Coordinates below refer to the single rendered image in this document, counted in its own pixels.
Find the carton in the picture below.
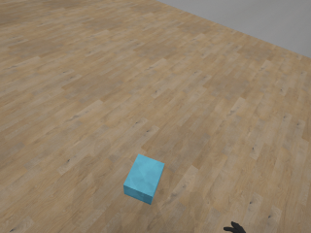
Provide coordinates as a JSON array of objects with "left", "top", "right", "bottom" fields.
[{"left": 123, "top": 154, "right": 164, "bottom": 205}]

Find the right robot hand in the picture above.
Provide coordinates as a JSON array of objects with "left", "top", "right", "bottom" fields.
[{"left": 224, "top": 221, "right": 246, "bottom": 233}]

